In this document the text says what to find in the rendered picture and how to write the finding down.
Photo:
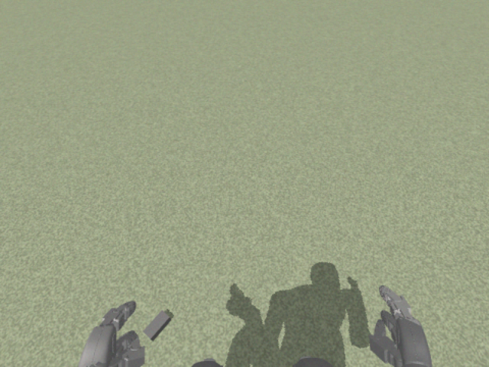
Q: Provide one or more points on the right robot hand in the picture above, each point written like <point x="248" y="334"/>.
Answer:
<point x="409" y="345"/>

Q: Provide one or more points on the small box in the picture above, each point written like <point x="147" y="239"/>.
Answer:
<point x="157" y="325"/>

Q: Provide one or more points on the left robot hand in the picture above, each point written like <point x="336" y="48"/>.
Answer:
<point x="103" y="350"/>

